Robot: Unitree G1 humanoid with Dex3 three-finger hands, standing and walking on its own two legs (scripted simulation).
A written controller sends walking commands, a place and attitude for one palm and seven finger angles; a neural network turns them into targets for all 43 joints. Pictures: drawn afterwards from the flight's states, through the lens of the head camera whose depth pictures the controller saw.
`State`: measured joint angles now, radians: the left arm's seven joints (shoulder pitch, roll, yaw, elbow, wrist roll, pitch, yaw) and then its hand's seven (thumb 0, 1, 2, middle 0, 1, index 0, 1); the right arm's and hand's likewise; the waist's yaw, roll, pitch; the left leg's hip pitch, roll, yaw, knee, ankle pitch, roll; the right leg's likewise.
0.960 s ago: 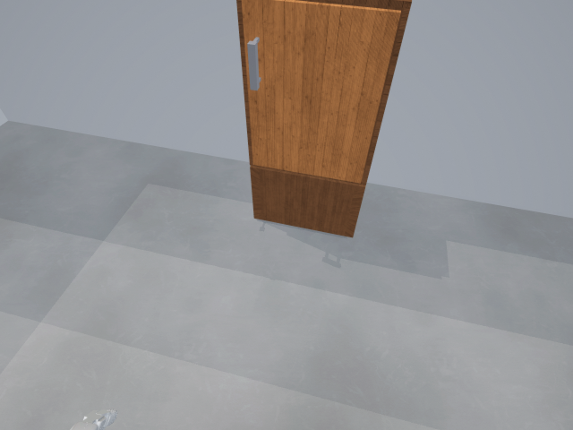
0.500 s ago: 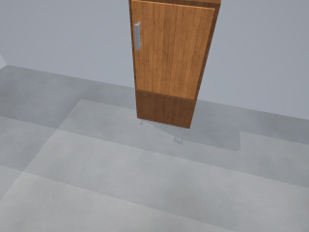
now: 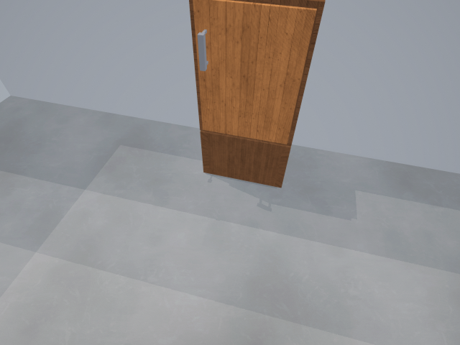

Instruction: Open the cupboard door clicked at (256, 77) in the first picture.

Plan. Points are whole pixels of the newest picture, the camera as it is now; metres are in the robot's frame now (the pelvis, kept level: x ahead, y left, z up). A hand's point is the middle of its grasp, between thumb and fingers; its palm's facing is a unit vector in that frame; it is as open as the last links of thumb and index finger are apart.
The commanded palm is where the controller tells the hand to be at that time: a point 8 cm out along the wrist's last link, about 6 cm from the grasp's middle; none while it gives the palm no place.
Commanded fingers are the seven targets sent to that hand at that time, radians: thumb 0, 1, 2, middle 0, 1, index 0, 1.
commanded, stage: look at it before walking up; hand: left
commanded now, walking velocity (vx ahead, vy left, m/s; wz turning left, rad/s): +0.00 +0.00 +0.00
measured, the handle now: (204, 50) +1.12 +0.17 +0.00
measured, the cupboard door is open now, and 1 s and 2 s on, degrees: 0 0 0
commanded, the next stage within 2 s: walk to a spot facing it in 0.58 s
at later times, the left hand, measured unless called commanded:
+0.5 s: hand out of the picture +0.09 +0.25 -0.15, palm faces -0.03 -0.94 -0.34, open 7.4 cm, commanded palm none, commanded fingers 0.00 0.90 0.90 -0.20 -0.30 -0.20 -0.30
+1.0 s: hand out of the picture +0.05 +0.23 -0.17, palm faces +0.13 -0.96 -0.26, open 7.4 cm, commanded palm none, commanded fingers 0.00 0.90 0.90 -0.20 -0.30 -0.20 -0.30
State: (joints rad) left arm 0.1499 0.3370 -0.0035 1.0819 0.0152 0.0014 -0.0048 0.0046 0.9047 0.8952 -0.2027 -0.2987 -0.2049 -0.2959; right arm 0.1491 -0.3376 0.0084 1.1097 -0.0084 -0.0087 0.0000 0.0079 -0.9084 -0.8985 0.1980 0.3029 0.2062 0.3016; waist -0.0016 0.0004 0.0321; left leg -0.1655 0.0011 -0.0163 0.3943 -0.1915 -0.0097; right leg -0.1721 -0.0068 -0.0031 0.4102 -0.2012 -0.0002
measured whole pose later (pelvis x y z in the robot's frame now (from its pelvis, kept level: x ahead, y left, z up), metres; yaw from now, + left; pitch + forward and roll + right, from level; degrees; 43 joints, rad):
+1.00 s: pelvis +0.01 +0.01 -0.01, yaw +8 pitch -2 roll -1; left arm 0.18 0.26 0.02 0.99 0.03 0.02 0.01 0.00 0.90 0.90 -0.20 -0.30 -0.20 -0.30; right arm 0.21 -0.27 -0.01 1.04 -0.01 0.06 0.02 0.01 -0.91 -0.90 0.20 0.30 0.20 0.30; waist -0.01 0.00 0.05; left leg -0.36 0.02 0.02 0.85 -0.46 -0.01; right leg -0.18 -0.06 -0.13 0.50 -0.29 0.01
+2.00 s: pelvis +0.28 +0.11 -0.01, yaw +17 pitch -1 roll -1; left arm 0.37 0.15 0.06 1.09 0.02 0.02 0.01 0.00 0.92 0.90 -0.20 -0.30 -0.20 -0.30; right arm 0.07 -0.15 -0.02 0.98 -0.01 -0.03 -0.03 0.00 -0.91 -0.90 0.19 0.30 0.20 0.30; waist 0.06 -0.02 0.06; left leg -0.31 0.05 0.11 0.56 -0.22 -0.01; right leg -0.22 0.01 -0.04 0.56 -0.32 -0.01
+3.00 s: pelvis +0.32 +0.09 -0.01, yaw -8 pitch -1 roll -1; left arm 0.27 0.20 0.07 1.02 0.02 0.03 0.00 0.00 0.91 0.90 -0.20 -0.30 -0.20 -0.30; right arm 0.25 -0.17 -0.02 0.99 -0.03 -0.01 -0.02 0.01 -0.91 -0.90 0.19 0.30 0.20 0.30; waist 0.01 -0.03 0.00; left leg -0.21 0.04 0.08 0.55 -0.33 0.02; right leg -0.31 0.05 0.00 0.66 -0.40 -0.03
